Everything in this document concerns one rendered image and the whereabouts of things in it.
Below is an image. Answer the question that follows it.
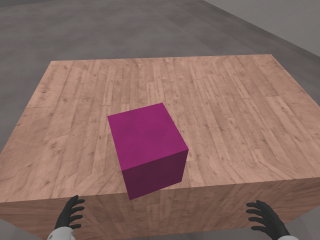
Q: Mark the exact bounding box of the left robot hand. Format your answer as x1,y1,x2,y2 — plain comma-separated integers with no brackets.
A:
54,195,85,230

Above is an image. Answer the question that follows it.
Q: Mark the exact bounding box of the right robot hand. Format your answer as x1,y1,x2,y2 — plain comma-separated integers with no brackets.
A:
246,200,290,240

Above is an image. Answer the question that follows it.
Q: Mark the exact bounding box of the pedestal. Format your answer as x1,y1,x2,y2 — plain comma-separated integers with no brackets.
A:
0,54,320,240

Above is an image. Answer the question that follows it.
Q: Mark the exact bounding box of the carton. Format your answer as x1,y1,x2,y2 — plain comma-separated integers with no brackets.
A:
107,103,189,200

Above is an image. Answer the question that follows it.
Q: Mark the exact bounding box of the left robot forearm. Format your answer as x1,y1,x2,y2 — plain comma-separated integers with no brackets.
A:
47,226,76,240

